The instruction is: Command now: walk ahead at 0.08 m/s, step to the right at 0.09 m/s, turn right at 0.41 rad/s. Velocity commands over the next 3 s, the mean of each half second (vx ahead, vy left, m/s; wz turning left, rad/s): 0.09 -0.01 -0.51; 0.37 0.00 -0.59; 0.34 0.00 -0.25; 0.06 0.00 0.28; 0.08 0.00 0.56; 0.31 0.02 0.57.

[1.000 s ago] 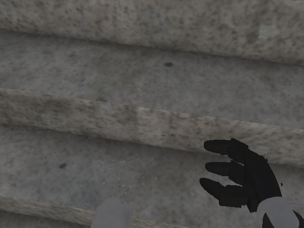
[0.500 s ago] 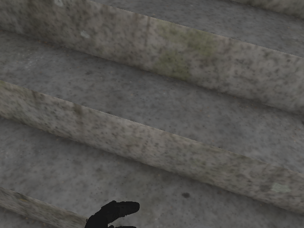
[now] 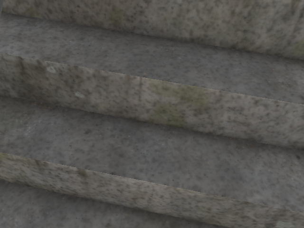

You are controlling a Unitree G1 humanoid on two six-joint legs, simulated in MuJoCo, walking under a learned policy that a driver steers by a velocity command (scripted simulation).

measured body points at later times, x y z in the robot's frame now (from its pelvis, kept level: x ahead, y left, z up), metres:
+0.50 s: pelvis -0.02 +0.04 +0.01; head -0.02 +0.03 +0.46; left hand +0.19 +0.21 -0.08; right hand +0.16 -0.20 -0.05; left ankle -0.02 +0.20 -0.64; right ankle -0.01 -0.04 -0.69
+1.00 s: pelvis -0.06 +0.06 -0.09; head -0.07 +0.05 +0.36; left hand +0.26 +0.08 -0.09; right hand -0.08 -0.23 -0.19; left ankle -0.05 +0.21 -0.82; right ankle -0.10 -0.04 -0.62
